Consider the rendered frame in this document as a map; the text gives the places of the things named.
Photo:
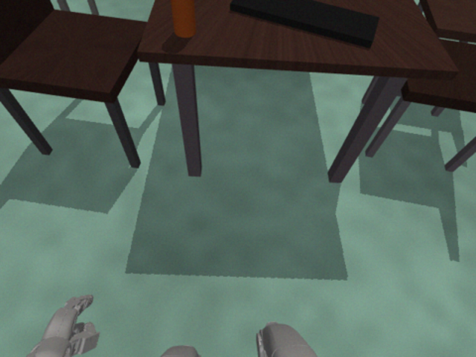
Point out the left robot hand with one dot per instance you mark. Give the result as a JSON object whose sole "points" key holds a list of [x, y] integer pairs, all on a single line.
{"points": [[83, 337]]}

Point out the left robot arm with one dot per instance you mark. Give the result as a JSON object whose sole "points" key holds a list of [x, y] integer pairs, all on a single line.
{"points": [[52, 347]]}

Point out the table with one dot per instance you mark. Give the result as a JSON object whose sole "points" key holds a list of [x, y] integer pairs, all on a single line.
{"points": [[404, 46]]}

